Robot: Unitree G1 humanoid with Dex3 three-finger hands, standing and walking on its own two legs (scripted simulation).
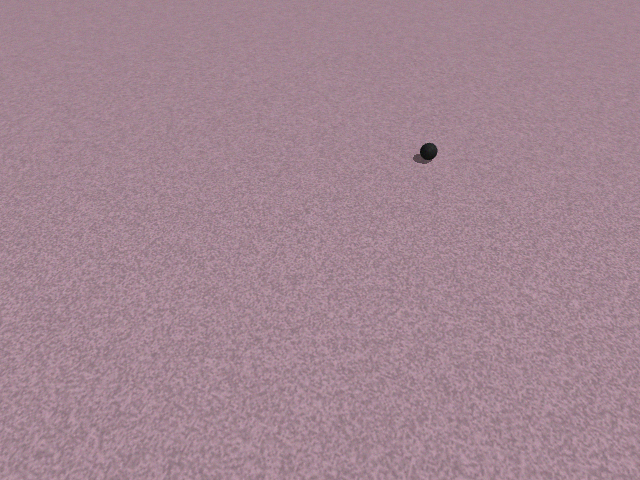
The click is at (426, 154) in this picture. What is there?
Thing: free ball
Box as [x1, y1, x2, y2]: [420, 143, 436, 159]
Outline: 426,143 421,147 420,154 423,158 430,159 434,157 436,154 436,147 432,143
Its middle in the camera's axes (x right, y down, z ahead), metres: +0.56 -0.46 +2.01
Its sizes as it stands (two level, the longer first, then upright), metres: 0.087 0.087 0.087
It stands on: the floor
